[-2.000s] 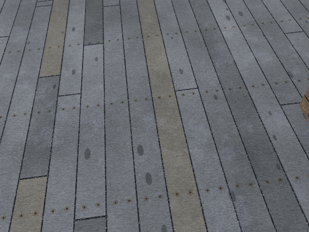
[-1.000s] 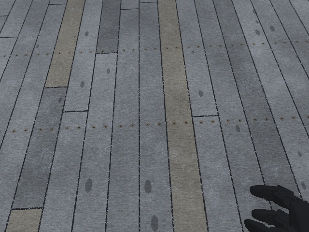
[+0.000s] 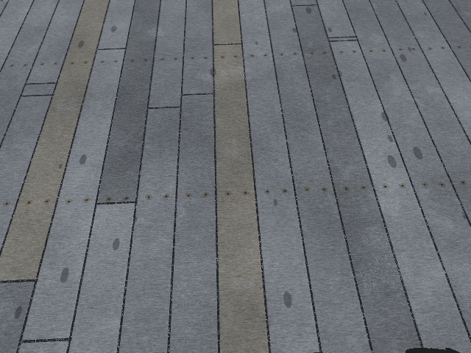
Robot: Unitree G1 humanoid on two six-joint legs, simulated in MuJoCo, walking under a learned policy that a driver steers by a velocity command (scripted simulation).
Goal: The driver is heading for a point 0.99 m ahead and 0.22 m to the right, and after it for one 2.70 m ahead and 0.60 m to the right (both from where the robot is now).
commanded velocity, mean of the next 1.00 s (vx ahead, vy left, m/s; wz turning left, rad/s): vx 0.50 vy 0.00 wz -0.12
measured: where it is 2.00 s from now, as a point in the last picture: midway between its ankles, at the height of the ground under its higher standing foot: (329, 179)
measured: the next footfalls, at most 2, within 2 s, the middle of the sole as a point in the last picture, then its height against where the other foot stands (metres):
left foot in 0.10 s outside the picture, level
right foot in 0.62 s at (305, 335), level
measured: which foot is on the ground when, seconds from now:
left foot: up 0.00-0.08, down 0.10-0.64, up 0.66-1.00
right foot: down 0.00-0.12, up 0.14-0.60, down 0.62-1.00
